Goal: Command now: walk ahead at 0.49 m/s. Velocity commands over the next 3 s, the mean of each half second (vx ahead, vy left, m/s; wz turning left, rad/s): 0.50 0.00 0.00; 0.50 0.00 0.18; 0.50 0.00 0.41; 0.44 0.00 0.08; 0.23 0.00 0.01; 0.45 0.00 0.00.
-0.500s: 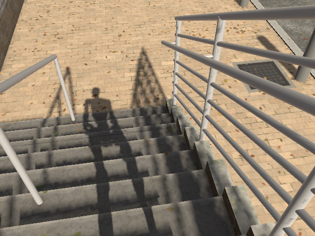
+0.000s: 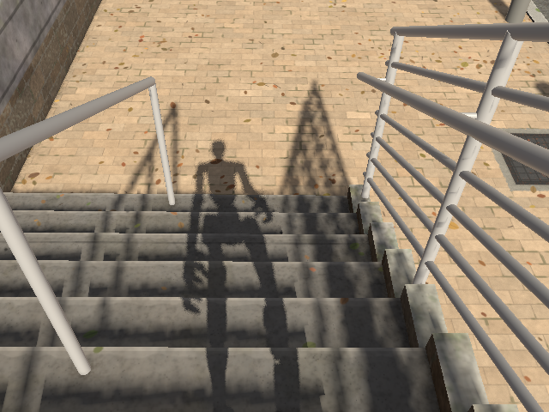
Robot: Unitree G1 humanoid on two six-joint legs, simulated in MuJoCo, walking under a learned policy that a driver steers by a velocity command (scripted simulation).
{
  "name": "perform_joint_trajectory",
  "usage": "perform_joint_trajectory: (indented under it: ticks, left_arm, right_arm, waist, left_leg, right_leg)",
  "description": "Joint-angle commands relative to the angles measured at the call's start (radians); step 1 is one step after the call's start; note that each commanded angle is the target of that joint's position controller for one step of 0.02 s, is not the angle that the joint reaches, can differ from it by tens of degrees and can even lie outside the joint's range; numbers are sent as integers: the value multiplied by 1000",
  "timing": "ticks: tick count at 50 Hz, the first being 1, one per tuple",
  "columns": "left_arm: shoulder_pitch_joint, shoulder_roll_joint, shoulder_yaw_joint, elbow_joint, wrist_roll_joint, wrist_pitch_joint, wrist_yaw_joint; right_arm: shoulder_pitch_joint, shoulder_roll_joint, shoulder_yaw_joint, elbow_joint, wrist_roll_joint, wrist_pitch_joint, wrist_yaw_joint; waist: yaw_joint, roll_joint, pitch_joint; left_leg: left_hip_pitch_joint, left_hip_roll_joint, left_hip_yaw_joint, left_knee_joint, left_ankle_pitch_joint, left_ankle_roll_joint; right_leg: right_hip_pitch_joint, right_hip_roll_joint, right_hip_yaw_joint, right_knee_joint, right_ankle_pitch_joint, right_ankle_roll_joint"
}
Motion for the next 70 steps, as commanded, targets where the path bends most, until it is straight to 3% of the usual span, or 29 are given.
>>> perform_joint_trajectory:
  ticks: [1, 2, 3, 4, 6, 9, 11, 16, 22, 26, 30, 31, 32, 34, 35, 37, 40, 43, 45, 48, 51, 54, 55, 56, 58, 61, 63, 67, 70]
  left_arm:
    - [-46, 218, 52, -22, -1, 23, -10]
    - [-36, 233, 54, 7, 34, 34, -58]
    - [151, 79, 30, 52, 13, 27, -95]
    - [115, 83, 39, -21, -35, 15, -117]
    - [-240, 166, 51, -190, -72, -1, -71]
    - [-180, 31, 4, -170, -6, 2, -31]
    - [-257, 93, 26, -146, 13, 13, -55]
    - [-437, 113, 13, -184, 30, 11, -63]
    - [-608, 145, 2, -237, 5, 23, -58]
    - [-747, 147, -7, -278, -14, 37, -58]
    - [-110, 247, 64, -42, -21, 16, -37]
    - [213, 309, 100, 14, -15, 20, -50]
    - [229, 348, 115, 24, 1, 28, -63]
    - [41, 281, 114, -4, 15, 31, -43]
    - [-137, 140, 67, -47, 8, 35, -41]
    - [-341, 3, 15, -126, 5, -3, -14]
    - [-213, 130, 46, -65, 10, -26, 2]
    - [-29, 61, 25, 15, 4, -46, 27]
    - [-54, 48, 4, -3, 12, -36, 34]
    - [-55, 87, 10, -2, 24, -20, 9]
    - [97, 133, 34, 70, -31, 7, 54]
    - [41, 188, 50, 86, 66, 42, -37]
    - [198, 35, 34, 96, 31, 41, -82]
    - [78, 78, 45, 0, -11, 30, -105]
    - [-364, 173, 72, -196, -63, -20, -42]
    - [-249, 52, 53, -139, -1, -19, 36]
    - [-241, 35, 57, -107, 1, 15, 21]
    - [-347, 82, 46, -151, 32, 19, -35]
    - [-474, 103, 40, -202, 3, 29, -23]
  right_arm:
    - [92, -133, -48, 4, 50, -21, -14]
    - [397, -212, -97, 91, 49, -35, -15]
    - [684, -269, -120, 173, 4, -30, 2]
    - [709, -321, -117, 165, 4, -25, 32]
    - [600, -238, -106, 176, 22, -24, 33]
    - [259, 66, 7, 99, -28, -50, -1]
    - [152, 49, 10, 65, 29, -94, -40]
    - [560, -16, 14, 244, 11, -113, -80]
    - [490, 20, 36, 201, -9, -74, -45]
    - [610, -57, 2, 264, 20, -56, -73]
    - [543, -76, -28, 285, -21, -35, 28]
    - [585, -14, -20, 288, -43, -30, 80]
    - [593, 24, -13, 236, 8, -44, 97]
    - [210, -57, -39, 38, 70, -63, 56]
    - [170, -68, -42, 38, 45, -62, 30]
    - [198, -3, -39, 70, -8, -48, 13]
    - [336, 61, -28, 126, -28, -26, 44]
    - [118, 2, -31, 38, -17, -35, 32]
    - [48, -1, -23, 34, 2, -26, 9]
    - [-50, -46, -31, -27, -12, -1, 21]
    - [-179, -47, -34, -47, -3, -2, 0]
    - [427, -191, -124, 178, 25, -35, -7]
    - [613, -311, -155, 219, 2, -22, 8]
    - [715, -326, -164, 254, 20, -24, 17]
    - [554, -220, -139, 215, 19, -53, 11]
    - [201, 0, -51, 105, 6, -72, 10]
    - [271, -23, -53, 124, 56, -83, -1]
    - [453, 39, -23, 199, 18, -113, -33]
    - [442, 10, -5, 189, 14, -92, -34]
  waist:
    - [-97, -32, 169]
    - [-233, -3, 65]
    - [-261, 246, -177]
    - [-228, 241, -273]
    - [-277, 80, 9]
    - [-34, -70, 167]
    - [-67, -63, 144]
    - [-195, -27, 84]
    - [-164, -8, 130]
    - [-272, 1, 212]
    - [-40, -83, 86]
    - [63, -225, -160]
    - [40, -260, -342]
    - [55, -52, -38]
    - [-37, 64, 58]
    - [-175, -33, 218]
    - [-191, -96, 111]
    - [-63, -60, 158]
    - [-77, -55, 113]
    - [-82, -72, 213]
    - [4, -42, 276]
    - [-260, 31, 55]
    - [-241, 255, -241]
    - [-295, 206, -381]
    - [-322, -5, -42]
    - [-67, -91, 170]
    - [-90, -3, 147]
    - [-183, -32, 86]
    - [-172, -16, 89]
  left_leg:
    - [271, 6, 39, -287, -3, 30]
    - [594, -10, 81, -216, 63, 76]
    - [1073, 128, -22, 164, 602, 294]
    - [1209, 250, -277, 142, 686, 386]
    - [926, 351, -467, -67, -199, 371]
    - [184, 215, -292, -214, -387, 246]
    - [-90, 86, -88, -248, -485, 253]
    - [417, 134, -258, 42, -259, 258]
    - [-92, 20, -169, 107, -516, 195]
    - [399, 69, -284, 245, -369, 194]
    - [130, -51, -105, 752, -39, 140]
    - [-232, -115, -72, 1226, -412, 79]
    - [-459, -151, -4, 1591, -1126, 22]
    - [-679, -86, -31, 1416, -956, 34]
    - [-568, -25, -86, 1172, -786, 71]
    - [-223, 80, -125, 689, -476, 126]
    - [75, 5, -25, 586, -164, 90]
    - [-368, 84, -159, 232, 84, 54]
    - [-32, 47, -53, 20, 346, 58]
    - [134, 0, 40, 108, 179, 66]
    - [-64, 27, 30, -215, -30, 46]
    - [773, -45, 144, -139, 244, 119]
    - [1216, 117, -34, 153, 755, 335]
    - [1371, 221, -251, 130, 767, 413]
    - [996, 267, -395, -69, 19, 380]
    - [153, 183, -291, -188, -222, 343]
    - [23, 103, -235, -220, -311, 356]
    - [168, 51, -269, 96, -386, 305]
    - [-157, -28, -227, 159, -630, 245]
  right_leg:
    - [-70, -202, 267, -64, 528, -175]
    - [-151, -132, 189, 228, 705, -128]
    - [-485, 78, 99, 834, 180, -54]
    - [-773, 113, 85, 1066, 78, -46]
    - [-1182, 9, 108, 1027, 269, -73]
    - [-809, -192, 245, 462, 865, -174]
    - [-528, -179, 127, 54, 1092, -151]
    - [-940, -172, 188, -149, 1261, -41]
    - [-315, -87, 12, -328, 1391, -61]
    - [-516, -90, 42, -662, 1056, -29]
    - [355, -63, -53, -838, 1268, -98]
    - [929, -223, 74, -503, 1703, -298]
    - [1128, -407, 234, -378, 1939, -448]
    - [714, -469, 387, -645, 1175, -407]
    - [435, -406, 281, -723, 906, -338]
    - [-142, -291, 135, -823, 873, -312]
    - [-360, -231, 66, -715, 863, -320]
    - [71, -319, 153, -565, 794, -290]
    - [-164, -204, 21, -489, 641, -201]
    - [-297, -253, 29, -477, 568, -174]
    - [111, -310, 92, -331, 649, -155]
    - [-192, -189, -61, 233, 848, -70]
    - [-443, -62, -121, 750, 130, 11]
    - [-606, -45, -28, 929, 21, 33]
    - [-914, -93, 27, 850, 119, 12]
    - [-482, -228, 174, 224, 602, -69]
    - [-346, -184, 98, -13, 738, -36]
    - [-564, -185, 157, -200, 1201, -2]
    - [-183, -128, 56, -422, 1375, 3]
Next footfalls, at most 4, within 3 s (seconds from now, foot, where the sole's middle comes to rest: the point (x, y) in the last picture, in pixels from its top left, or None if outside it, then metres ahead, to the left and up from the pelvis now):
0.04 left None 0.15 0.13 -0.84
0.60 right None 0.49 -0.05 -1.00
1.08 left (233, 380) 0.78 0.23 -1.17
1.56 right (282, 324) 1.11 0.10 -1.33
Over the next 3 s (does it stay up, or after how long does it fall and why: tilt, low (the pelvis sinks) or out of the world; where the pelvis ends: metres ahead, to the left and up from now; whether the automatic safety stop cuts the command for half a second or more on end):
stays up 1.51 0.36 -0.80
